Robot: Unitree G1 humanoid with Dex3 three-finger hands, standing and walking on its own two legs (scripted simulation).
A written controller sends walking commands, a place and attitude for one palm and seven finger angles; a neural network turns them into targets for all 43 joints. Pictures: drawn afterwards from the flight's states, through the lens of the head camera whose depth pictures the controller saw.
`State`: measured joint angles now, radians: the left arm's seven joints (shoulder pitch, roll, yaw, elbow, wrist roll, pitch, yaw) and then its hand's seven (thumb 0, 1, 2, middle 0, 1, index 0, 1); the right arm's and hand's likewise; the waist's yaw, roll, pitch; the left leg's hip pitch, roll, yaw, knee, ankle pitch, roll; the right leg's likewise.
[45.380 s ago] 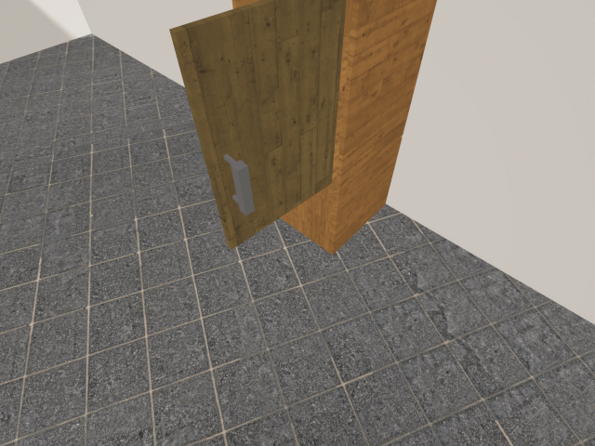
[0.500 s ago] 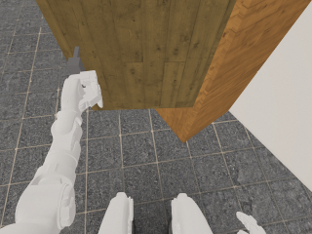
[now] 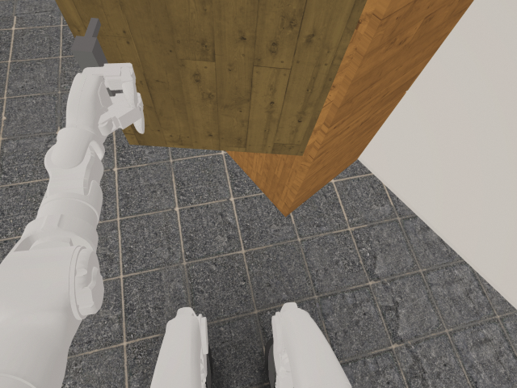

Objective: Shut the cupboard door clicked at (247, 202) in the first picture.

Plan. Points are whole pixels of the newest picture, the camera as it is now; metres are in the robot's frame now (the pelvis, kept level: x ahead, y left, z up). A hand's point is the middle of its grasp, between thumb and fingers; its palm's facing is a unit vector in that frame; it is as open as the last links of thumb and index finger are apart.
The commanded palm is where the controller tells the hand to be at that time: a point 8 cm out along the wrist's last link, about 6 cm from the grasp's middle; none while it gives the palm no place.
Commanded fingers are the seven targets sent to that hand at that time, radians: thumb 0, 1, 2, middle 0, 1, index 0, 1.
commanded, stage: push the door shut along its arc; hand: left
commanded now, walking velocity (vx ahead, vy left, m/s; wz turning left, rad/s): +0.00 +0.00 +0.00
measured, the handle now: (107, 72) +0.59 +0.20 +0.05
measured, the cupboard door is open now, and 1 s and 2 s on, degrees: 49 37 37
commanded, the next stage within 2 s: pull the fist back off the door in 0.72 s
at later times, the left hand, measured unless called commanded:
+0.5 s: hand (164, 76) +0.58 +0.11 +0.06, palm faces -0.30 -0.95 -0.05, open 3.1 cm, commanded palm +0.59 +0.13 +0.06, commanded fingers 0.00 0.90 0.90 -1.30 -1.50 -1.30 -1.50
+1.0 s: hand (172, 57) +0.63 +0.10 +0.05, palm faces +0.09 -1.00 +0.02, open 2.9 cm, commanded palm +0.60 +0.10 +0.06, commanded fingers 0.00 0.90 0.90 -1.30 -1.50 -1.30 -1.50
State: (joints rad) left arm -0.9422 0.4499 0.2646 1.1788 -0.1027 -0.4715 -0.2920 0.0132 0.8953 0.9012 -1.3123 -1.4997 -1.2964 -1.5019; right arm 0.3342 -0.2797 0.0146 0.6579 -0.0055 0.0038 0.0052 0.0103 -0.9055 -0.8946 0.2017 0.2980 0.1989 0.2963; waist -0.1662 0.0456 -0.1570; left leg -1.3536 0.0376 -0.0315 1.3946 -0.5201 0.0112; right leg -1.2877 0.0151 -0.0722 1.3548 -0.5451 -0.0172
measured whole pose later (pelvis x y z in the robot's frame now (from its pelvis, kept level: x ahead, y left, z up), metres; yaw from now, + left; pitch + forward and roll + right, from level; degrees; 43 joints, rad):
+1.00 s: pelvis +0.01 +0.00 -0.02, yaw -3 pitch +35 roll -5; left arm -1.27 0.49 0.39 1.21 0.06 -0.29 0.07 0.00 0.79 0.88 -1.30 -1.50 -1.29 -1.50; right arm 0.41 -0.23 0.05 0.63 -0.10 -0.03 0.08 0.01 -0.91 -0.89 0.20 0.30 0.20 0.30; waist -0.27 0.07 -0.14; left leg -1.55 0.07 -0.05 1.48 -0.55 0.01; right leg -1.48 0.05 -0.08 1.41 -0.55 -0.02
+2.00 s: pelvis +0.02 -0.01 +0.03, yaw +0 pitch +24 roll -1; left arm -0.67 0.19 0.23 0.92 -0.03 -0.53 0.09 0.01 0.89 0.90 -1.30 -1.50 -1.30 -1.50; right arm 0.31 -0.22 -0.01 0.61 -0.03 0.10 0.06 0.01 -0.91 -0.89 0.20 0.30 0.20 0.30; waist -0.12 0.05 -0.15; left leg -1.14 0.04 0.02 1.24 -0.51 0.00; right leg -1.11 0.02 -0.02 1.24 -0.54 -0.02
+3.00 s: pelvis +0.08 -0.01 +0.15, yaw +2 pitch -2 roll +0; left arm 0.44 0.36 0.31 -0.35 -0.07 -0.03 0.10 0.01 0.89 0.90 -0.47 -0.59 -0.47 -0.59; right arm 0.19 -0.22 0.04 0.60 0.02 -0.04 -0.07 0.02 -0.90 -0.89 0.20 0.30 0.20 0.30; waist 0.08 0.08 -0.01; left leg -0.13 0.00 0.01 0.43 -0.26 0.00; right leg -0.09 0.00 -0.03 0.42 -0.29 -0.01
